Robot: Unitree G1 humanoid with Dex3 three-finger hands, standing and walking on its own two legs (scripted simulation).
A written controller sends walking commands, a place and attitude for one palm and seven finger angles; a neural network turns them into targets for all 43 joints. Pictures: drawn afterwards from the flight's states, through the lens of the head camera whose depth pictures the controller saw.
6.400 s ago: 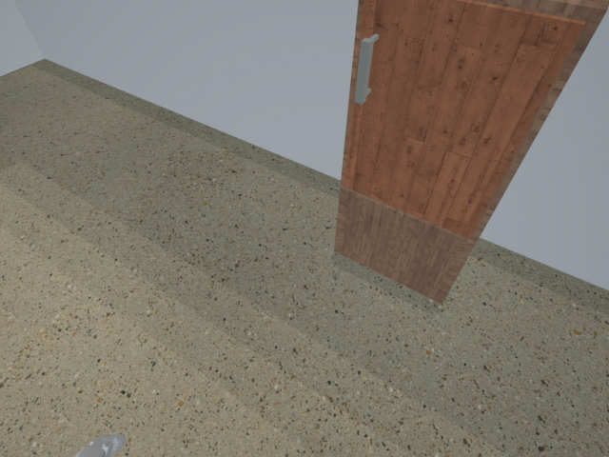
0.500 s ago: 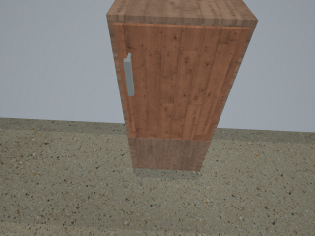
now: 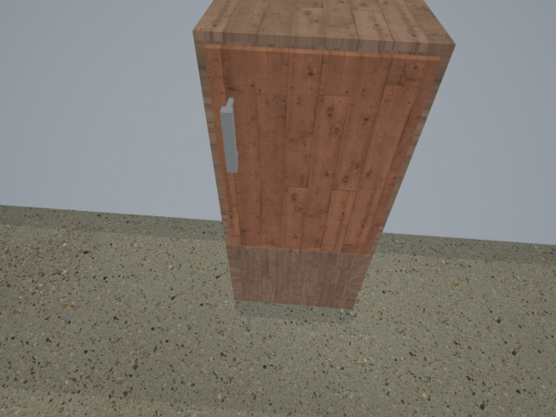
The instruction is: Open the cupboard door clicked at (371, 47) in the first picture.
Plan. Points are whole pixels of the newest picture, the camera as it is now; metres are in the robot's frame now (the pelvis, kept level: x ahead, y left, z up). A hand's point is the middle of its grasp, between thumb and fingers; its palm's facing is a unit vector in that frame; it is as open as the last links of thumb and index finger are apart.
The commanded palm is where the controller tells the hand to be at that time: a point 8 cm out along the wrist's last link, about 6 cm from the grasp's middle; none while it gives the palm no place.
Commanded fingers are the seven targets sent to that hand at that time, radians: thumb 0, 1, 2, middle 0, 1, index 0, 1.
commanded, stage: shuffle to correct the standing spot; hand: left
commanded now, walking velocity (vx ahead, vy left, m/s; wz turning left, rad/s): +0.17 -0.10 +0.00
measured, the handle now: (231, 136) +0.64 +0.15 +0.06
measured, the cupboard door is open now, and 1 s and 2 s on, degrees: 0 0 0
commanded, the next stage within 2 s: come to a stop and stand still in 0.22 s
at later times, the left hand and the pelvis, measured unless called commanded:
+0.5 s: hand out of the picture +0.14 +0.14 -0.17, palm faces +0.02 -0.96 -0.26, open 7.3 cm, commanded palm none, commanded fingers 0.00 0.90 0.90 -0.20 -0.30 -0.20 -0.30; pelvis +0.09 -0.06 -0.01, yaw +0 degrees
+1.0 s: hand out of the picture +0.08 +0.16 -0.17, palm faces +0.03 -0.97 -0.25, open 7.4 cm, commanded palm none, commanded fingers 0.00 0.90 0.90 -0.20 -0.30 -0.20 -0.30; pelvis +0.06 -0.03 -0.01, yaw +1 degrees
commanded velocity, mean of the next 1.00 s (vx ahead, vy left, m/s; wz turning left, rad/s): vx -0.01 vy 0.01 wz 0.00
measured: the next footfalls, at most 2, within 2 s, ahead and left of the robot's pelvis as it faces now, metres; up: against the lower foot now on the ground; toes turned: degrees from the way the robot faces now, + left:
right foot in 0.46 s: +0.16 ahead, -0.18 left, +0.00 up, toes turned +3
left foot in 0.76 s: +0.13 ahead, +0.05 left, +0.00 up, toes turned +5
